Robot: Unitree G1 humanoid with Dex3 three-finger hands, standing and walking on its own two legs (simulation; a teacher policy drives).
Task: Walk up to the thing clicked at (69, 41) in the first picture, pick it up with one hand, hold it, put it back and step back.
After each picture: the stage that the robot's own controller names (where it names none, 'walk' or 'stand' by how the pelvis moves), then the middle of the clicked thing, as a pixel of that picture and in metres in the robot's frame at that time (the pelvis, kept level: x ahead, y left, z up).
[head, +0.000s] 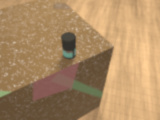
stand; (69, 46) +0.58 +0.10 -0.01
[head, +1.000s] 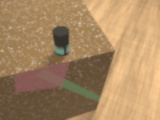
walk; (61, 41) +0.53 +0.13 +0.03
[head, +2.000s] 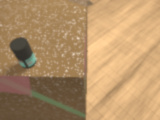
walk; (24, 53) +0.44 +0.28 +0.02
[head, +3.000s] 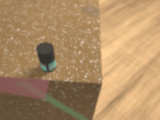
stand; (46, 57) +0.47 +0.18 +0.00
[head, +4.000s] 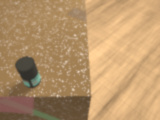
stand; (29, 72) +0.39 +0.23 +0.00
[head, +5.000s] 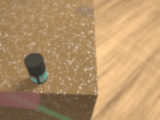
stand; (37, 69) +0.40 +0.20 +0.00
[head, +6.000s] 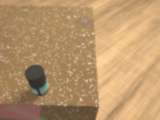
stand; (37, 81) +0.37 +0.20 -0.01
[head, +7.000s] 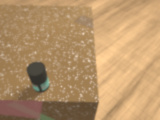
stand; (38, 77) +0.39 +0.20 -0.01
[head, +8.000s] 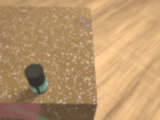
stand; (36, 79) +0.38 +0.20 -0.01
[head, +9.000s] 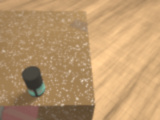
rise first; (34, 82) +0.37 +0.22 -0.01
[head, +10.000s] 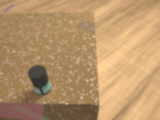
go down; (40, 80) +0.38 +0.22 +0.00
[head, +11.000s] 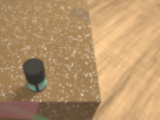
go down; (35, 76) +0.37 +0.19 +0.02
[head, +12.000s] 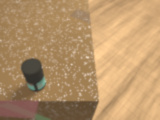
approach; (34, 75) +0.37 +0.20 +0.02
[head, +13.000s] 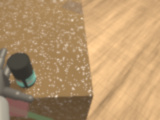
close; (23, 71) +0.37 +0.22 +0.05
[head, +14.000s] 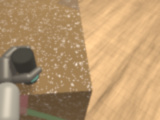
lift; (26, 66) +0.38 +0.20 +0.05
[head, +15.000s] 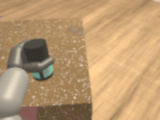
lift; (39, 60) +0.35 +0.15 +0.17
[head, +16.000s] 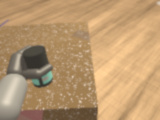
hold; (38, 66) +0.34 +0.16 +0.16
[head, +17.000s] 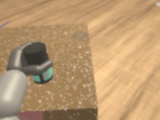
hold; (39, 63) +0.34 +0.16 +0.17
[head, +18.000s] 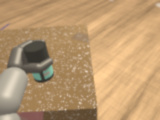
hold; (39, 62) +0.35 +0.16 +0.18
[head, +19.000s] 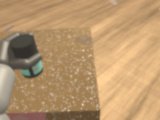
crouch; (28, 57) +0.33 +0.19 +0.21
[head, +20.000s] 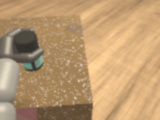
crouch; (29, 52) +0.39 +0.18 +0.17
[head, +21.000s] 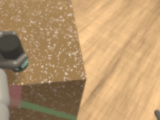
lower; (14, 54) +0.43 +0.22 +0.06
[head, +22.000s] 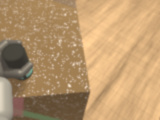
lower; (18, 63) +0.40 +0.22 +0.06
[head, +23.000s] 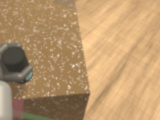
lower; (18, 66) +0.38 +0.22 +0.06
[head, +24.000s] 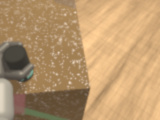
lower; (19, 64) +0.39 +0.21 +0.06
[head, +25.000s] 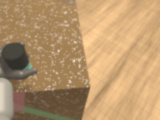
open; (18, 62) +0.40 +0.22 +0.06
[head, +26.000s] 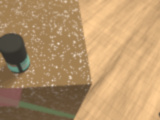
rise; (15, 54) +0.40 +0.21 +0.06
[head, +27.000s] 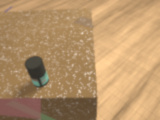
sink last; (37, 72) +0.40 +0.23 +0.04
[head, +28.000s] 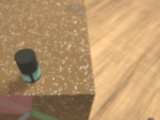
stand; (28, 66) +0.39 +0.22 +0.05
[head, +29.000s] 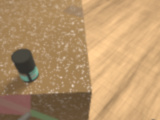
stand; (26, 66) +0.40 +0.23 +0.05
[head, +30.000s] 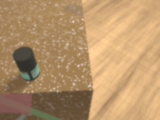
stand; (27, 64) +0.40 +0.22 +0.06
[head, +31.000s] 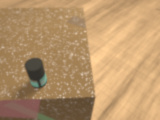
stand; (36, 73) +0.41 +0.21 +0.00
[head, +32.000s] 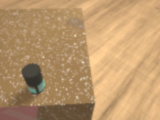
stand; (34, 79) +0.38 +0.21 -0.01
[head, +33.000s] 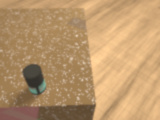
stand; (35, 80) +0.38 +0.21 -0.01
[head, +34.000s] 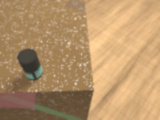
walk; (31, 65) +0.41 +0.22 +0.00
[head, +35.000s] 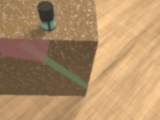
walk; (47, 16) +0.63 +0.21 +0.01
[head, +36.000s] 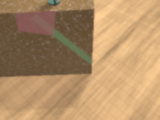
walk; out of the picture +0.88 +0.24 +0.01
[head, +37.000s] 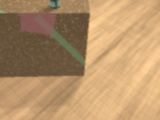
stand; out of the picture +1.00 +0.22 +0.00
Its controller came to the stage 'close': yes
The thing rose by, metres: 0.23
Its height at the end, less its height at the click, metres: +0.00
